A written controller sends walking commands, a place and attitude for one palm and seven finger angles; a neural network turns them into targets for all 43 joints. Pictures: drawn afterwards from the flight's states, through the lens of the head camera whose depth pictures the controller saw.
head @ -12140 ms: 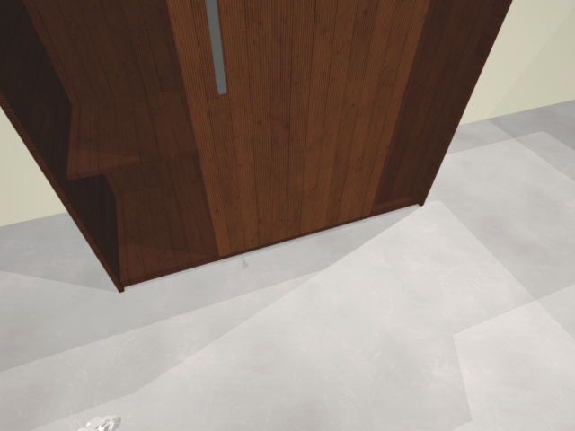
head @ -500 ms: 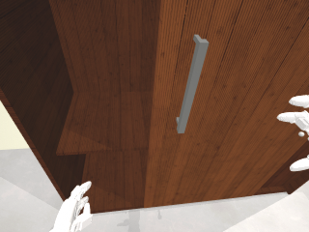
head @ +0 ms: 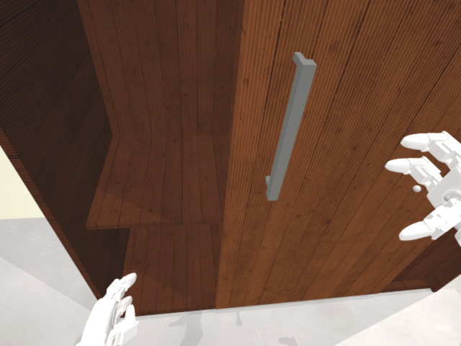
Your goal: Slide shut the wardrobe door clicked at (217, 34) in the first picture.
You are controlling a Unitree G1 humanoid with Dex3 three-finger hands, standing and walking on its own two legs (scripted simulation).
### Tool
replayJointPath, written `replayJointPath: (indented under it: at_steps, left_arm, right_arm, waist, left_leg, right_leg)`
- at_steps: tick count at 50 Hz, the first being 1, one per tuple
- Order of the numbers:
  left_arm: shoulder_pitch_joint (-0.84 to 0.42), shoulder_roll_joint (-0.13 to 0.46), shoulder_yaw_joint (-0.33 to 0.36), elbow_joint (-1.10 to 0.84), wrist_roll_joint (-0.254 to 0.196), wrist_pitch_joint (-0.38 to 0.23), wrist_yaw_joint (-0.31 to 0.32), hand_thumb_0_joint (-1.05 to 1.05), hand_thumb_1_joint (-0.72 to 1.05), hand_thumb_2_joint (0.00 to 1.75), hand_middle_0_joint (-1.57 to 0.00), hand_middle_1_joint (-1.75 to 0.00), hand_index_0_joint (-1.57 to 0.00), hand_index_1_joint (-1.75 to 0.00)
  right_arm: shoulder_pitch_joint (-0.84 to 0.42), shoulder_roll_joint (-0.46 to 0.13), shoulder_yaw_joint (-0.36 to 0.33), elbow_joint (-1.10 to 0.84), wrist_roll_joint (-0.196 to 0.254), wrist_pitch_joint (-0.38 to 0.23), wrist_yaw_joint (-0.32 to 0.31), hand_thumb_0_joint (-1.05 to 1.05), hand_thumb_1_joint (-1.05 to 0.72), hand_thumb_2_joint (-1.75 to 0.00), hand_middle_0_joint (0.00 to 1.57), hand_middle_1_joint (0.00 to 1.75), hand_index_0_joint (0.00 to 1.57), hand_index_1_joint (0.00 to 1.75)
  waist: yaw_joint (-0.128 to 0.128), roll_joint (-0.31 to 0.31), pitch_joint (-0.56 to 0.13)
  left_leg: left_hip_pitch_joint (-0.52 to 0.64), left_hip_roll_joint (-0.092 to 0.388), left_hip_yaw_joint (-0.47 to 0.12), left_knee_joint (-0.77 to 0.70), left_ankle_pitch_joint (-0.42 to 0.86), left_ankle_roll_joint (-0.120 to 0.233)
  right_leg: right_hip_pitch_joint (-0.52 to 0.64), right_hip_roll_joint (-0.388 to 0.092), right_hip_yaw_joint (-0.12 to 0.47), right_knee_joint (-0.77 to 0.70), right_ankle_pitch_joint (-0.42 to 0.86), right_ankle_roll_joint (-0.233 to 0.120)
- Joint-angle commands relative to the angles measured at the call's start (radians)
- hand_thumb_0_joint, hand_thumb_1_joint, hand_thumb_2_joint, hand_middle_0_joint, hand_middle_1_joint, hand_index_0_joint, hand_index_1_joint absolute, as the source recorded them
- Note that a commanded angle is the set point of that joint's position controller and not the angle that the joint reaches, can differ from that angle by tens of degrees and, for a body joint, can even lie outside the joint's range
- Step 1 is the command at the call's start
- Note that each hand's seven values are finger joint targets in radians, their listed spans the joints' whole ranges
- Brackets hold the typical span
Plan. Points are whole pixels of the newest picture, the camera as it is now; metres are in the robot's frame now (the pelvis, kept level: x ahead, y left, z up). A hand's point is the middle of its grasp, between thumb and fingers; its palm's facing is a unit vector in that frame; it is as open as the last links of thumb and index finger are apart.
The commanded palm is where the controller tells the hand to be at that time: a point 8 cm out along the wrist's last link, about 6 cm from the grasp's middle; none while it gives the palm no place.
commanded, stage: move the hooked fingers beside the handle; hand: right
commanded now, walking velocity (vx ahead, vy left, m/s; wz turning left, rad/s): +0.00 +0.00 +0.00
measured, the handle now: (283, 136) +0.44 -0.07 +0.18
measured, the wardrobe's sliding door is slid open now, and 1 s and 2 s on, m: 0.39 0.39 0.39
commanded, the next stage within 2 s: feel for the door with the fingertips in 1.92 s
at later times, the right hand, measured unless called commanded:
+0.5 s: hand (368, 165) +0.35 -0.19 +0.20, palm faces -0.08 +0.99 -0.06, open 14.0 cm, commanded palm +0.33 -0.24 +0.19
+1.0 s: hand (333, 149) +0.39 -0.15 +0.19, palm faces -0.11 +0.99 -0.03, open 14.0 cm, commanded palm +0.37 -0.20 +0.19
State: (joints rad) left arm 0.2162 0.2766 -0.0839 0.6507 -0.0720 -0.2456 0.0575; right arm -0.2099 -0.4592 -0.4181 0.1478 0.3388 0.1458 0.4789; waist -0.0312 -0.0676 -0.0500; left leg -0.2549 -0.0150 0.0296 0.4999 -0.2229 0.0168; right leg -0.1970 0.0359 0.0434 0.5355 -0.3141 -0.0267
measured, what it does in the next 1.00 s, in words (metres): stands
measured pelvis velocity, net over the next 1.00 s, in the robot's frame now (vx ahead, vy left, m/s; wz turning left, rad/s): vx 0.01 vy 0.01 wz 0.02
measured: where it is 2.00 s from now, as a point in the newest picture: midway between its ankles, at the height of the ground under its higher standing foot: outside the picture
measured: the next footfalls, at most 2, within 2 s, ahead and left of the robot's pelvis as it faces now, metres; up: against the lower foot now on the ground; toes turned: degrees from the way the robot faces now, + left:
none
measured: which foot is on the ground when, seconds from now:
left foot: down 0.00-1.00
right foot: down 0.00-1.00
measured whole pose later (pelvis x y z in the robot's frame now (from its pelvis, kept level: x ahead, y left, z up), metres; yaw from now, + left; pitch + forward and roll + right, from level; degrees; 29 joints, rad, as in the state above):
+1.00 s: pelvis +0.01 +0.01 +0.00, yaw +1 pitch +1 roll +0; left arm 0.22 0.27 -0.06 0.68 -0.07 -0.20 0.06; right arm -0.50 -0.33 -0.24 0.39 0.24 0.12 0.29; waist 0.00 -0.06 -0.04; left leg -0.29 -0.03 0.01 0.50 -0.23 0.03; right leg -0.22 0.02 0.03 0.51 -0.31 -0.02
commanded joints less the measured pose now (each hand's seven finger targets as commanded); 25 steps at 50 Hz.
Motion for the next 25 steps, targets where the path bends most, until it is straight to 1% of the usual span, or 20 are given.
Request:
replayJointPath:
  at_steps: [1,2,4,5,8,11,12,13,14,15,16,17,18,19,20,21,22,23,24,25]
  left_arm:
    - [-0.141,0.117,0.053,-0.16,-0.007,-0.054,0.012,0.0,0.9,0.9,-0.2,-0.3,-0.2,-0.3]
    - [-0.142,0.116,0.053,-0.165,-0.006,-0.056,0.011,0.0,0.9,0.9,-0.2,-0.3,-0.2,-0.3]
    - [-0.145,0.113,0.053,-0.164,-0.004,-0.055,0.008,0.0,0.9,0.9,-0.2,-0.3,-0.2,-0.3]
    - [-0.142,0.114,0.054,-0.158,-0.005,-0.053,0.011,0.0,0.9,0.9,-0.2,-0.3,-0.2,-0.3]
    - [-0.135,0.118,0.056,-0.147,-0.002,-0.043,0.011,0.0,0.9,0.9,-0.2,-0.3,-0.2,-0.3]
    - [-0.144,0.116,0.053,-0.15,-0.01,-0.038,0.016,0.0,0.9,0.9,-0.2,-0.3,-0.2,-0.3]
    - [-0.141,0.116,0.055,-0.152,-0.01,-0.039,0.019,0.0,0.9,0.9,-0.2,-0.3,-0.2,-0.3]
    - [-0.138,0.117,0.056,-0.148,-0.008,-0.037,0.019,0.0,0.9,0.9,-0.2,-0.3,-0.2,-0.3]
    - [-0.142,0.119,0.056,-0.148,-0.009,-0.034,0.021,0.0,0.9,0.9,-0.2,-0.3,-0.2,-0.3]
    - [-0.141,0.118,0.052,-0.144,-0.009,-0.034,0.023,0.0,0.9,0.9,-0.2,-0.3,-0.2,-0.3]
    - [-0.138,0.118,0.056,-0.141,-0.01,-0.035,0.024,0.0,0.9,0.9,-0.2,-0.3,-0.2,-0.3]
    - [-0.139,0.114,0.056,-0.146,-0.007,-0.038,0.022,0.0,0.9,0.9,-0.2,-0.3,-0.2,-0.3]
    - [-0.134,0.117,0.056,-0.145,-0.005,-0.035,0.019,0.0,0.9,0.9,-0.2,-0.3,-0.2,-0.3]
    - [-0.137,0.118,0.057,-0.143,-0.006,-0.031,0.018,0.0,0.9,0.9,-0.2,-0.3,-0.2,-0.3]
    - [-0.138,0.112,0.053,-0.143,-0.008,-0.027,0.019,0.0,0.9,0.9,-0.2,-0.3,-0.2,-0.3]
    - [-0.134,0.113,0.054,-0.141,-0.01,-0.026,0.019,0.0,0.9,0.9,-0.2,-0.3,-0.2,-0.3]
    - [-0.126,0.118,0.054,-0.137,-0.009,-0.024,0.02,0.0,0.9,0.9,-0.2,-0.3,-0.2,-0.3]
    - [-0.124,0.121,0.057,-0.134,-0.009,-0.02,0.017,0.0,0.9,0.9,-0.2,-0.3,-0.2,-0.3]
    - [-0.13,0.117,0.053,-0.138,-0.011,-0.016,0.018,0.0,0.9,0.9,-0.2,-0.3,-0.2,-0.3]
    - [-0.129,0.116,0.052,-0.139,-0.013,-0.017,0.019,0.0,0.9,0.9,-0.2,-0.3,-0.2,-0.3]
  right_arm:
    - [-0.355,-0.253,-0.073,-0.198,0.018,-0.061,-0.02,0.0,0.5,-0.3,0.3,1.2,0.3,1.2]
    - [-0.359,-0.251,-0.068,-0.218,0.015,-0.064,-0.022,0.0,0.5,-0.3,0.3,1.2,0.3,1.2]
    - [-0.346,-0.256,-0.079,-0.23,0.016,-0.073,-0.033,0.0,0.5,-0.3,0.3,1.2,0.3,1.2]
    - [-0.368,-0.243,-0.064,-0.22,0.013,-0.075,-0.036,0.0,0.5,-0.3,0.3,1.2,0.3,1.2]
    - [-0.332,-0.273,-0.103,-0.154,0.014,-0.066,-0.046,0.0,0.5,-0.3,0.3,1.2,0.3,1.2]
    - [-0.454,-0.212,-0.013,-0.141,-0.002,-0.062,-0.052,0.0,0.5,-0.3,0.3,1.2,0.3,1.2]
    - [-0.459,-0.214,-0.012,-0.136,-0.005,-0.064,-0.056,0.0,0.5,-0.3,0.3,1.2,0.3,1.2]
    - [-0.472,-0.221,-0.013,-0.132,-0.007,-0.069,-0.061,0.0,0.5,-0.3,0.3,1.2,0.3,1.2]
    - [-0.496,-0.225,-0.009,-0.127,-0.011,-0.07,-0.063,0.0,0.5,-0.3,0.3,1.2,0.3,1.2]
    - [-0.548,-0.207,0.016,-0.109,-0.013,-0.074,-0.066,0.0,0.5,-0.3,0.3,1.2,0.3,1.2]
    - [-0.564,-0.216,0.009,-0.108,-0.017,-0.082,-0.071,0.0,0.5,-0.3,0.3,1.2,0.3,1.2]
    - [-0.542,-0.216,-0.005,-0.103,-0.016,-0.085,-0.074,0.0,0.5,-0.3,0.3,1.2,0.3,1.2]
    - [-0.518,-0.235,-0.023,-0.094,-0.016,-0.089,-0.078,0.0,0.5,-0.3,0.3,1.2,0.3,1.2]
    - [-0.528,-0.245,-0.028,-0.084,-0.022,-0.089,-0.081,0.0,0.5,-0.3,0.3,1.2,0.3,1.2]
    - [-0.563,-0.195,0.022,-0.068,-0.024,-0.087,-0.08,0.0,0.5,-0.3,0.3,1.2,0.3,1.2]
    - [-0.572,-0.193,0.027,-0.045,-0.026,-0.082,-0.084,0.0,0.5,-0.3,0.3,1.2,0.3,1.2]
    - [-0.565,-0.2,0.016,-0.006,-0.028,-0.077,-0.089,0.0,0.5,-0.3,0.3,1.2,0.3,1.2]
    - [-0.553,-0.219,0.003,0.007,-0.035,-0.075,-0.097,0.0,0.5,-0.3,0.3,1.2,0.3,1.2]
    - [-0.589,-0.188,0.042,0.002,-0.04,-0.072,-0.1,0.0,0.5,-0.3,0.3,1.2,0.3,1.2]
    - [-0.64,-0.156,0.077,-0.005,-0.042,-0.074,-0.105,0.0,0.5,-0.3,0.3,1.2,0.3,1.2]
  waist:
    - [0.001,-0.015,-0.167]
    - [-0.001,-0.02,-0.195]
    - [-0.005,-0.016,-0.203]
    - [0.002,0.002,-0.203]
    - [-0.009,0.028,-0.175]
    - [0.019,-0.015,-0.137]
    - [0.018,-0.009,-0.157]
    - [0.019,0.022,-0.162]
    - [0.022,0.005,-0.172]
    - [0.03,0.014,-0.171]
    - [0.03,0.005,-0.187]
    - [0.018,-0.006,-0.209]
    - [0.009,0.024,-0.221]
    - [0.011,0.021,-0.23]
    - [0.021,0.024,-0.213]
    - [0.024,0.012,-0.195]
    - [0.021,0.042,-0.186]
    - [0.014,0.033,-0.184]
    - [0.025,0.016,-0.175]
    - [0.035,0.025,-0.182]
  left_leg:
    - [0.098,0.015,0.009,-0.052,0.163,0.012]
    - [0.109,0.016,0.009,-0.047,0.173,0.012]
    - [0.124,0.018,0.003,-0.05,0.184,0.013]
    - [0.121,0.015,0.006,-0.047,0.195,0.011]
    - [0.132,0.019,-0.008,-0.056,0.182,0.008]
    - [0.082,0.019,-0.005,-0.061,0.132,0.009]
    - [0.082,0.018,-0.007,-0.061,0.125,0.008]
    - [0.092,0.018,-0.013,-0.065,0.117,0.006]
    - [0.097,0.021,-0.02,-0.067,0.113,0.006]
    - [0.087,0.021,-0.019,-0.067,0.102,0.005]
    - [0.092,0.02,-0.017,-0.065,0.106,0.006]
    - [0.109,0.022,-0.02,-0.058,0.132,0.009]
    - [0.134,0.023,-0.025,-0.056,0.146,0.008]
    - [0.145,0.026,-0.028,-0.054,0.158,0.006]
    - [0.128,0.026,-0.024,-0.054,0.155,0.006]
    - [0.109,0.025,-0.023,-0.056,0.142,0.006]
    - [0.11,0.024,-0.023,-0.055,0.14,0.006]
    - [0.113,0.025,-0.028,-0.06,0.129,0.006]
    - [0.099,0.027,-0.026,-0.06,0.123,0.006]
    - [0.095,0.026,-0.024,-0.057,0.129,0.006]
  right_leg:
    - [-0.008,-0.03,0.012,-0.093,0.229,0.004]
    - [0.005,-0.028,0.011,-0.093,0.239,0.005]
    - [-0.001,-0.027,0.007,-0.087,0.243,0.004]
    - [0.003,-0.027,0.006,-0.087,0.251,0.002]
    - [-0.038,-0.028,-0.004,-0.081,0.227,-0.001]
    - [-0.034,-0.026,0.001,-0.092,0.182,-0.001]
    - [-0.022,-0.026,0.001,-0.09,0.177,-0.003]
    - [-0.029,-0.027,-0.001,-0.083,0.173,-0.006]
    - [-0.032,-0.024,-0.004,-0.082,0.165,-0.007]
    - [-0.032,-0.023,0.003,-0.084,0.151,-0.007]
    - [-0.02,-0.023,0.003,-0.083,0.158,-0.007]
    - [-0.013,-0.021,0.001,-0.08,0.177,-0.007]
    - [-0.029,-0.023,-0.002,-0.073,0.189,-0.007]
    - [-0.04,-0.021,-0.007,-0.074,0.192,-0.007]
    - [-0.039,-0.021,-0.007,-0.077,0.184,-0.008]
    - [-0.043,-0.023,-0.007,-0.078,0.173,-0.007]
    - [-0.054,-0.022,-0.005,-0.078,0.17,-0.008]
    - [-0.063,-0.024,-0.011,-0.075,0.169,-0.007]
    - [-0.06,-0.022,-0.012,-0.08,0.161,-0.008]
    - [-0.051,-0.021,-0.008,-0.079,0.162,-0.009]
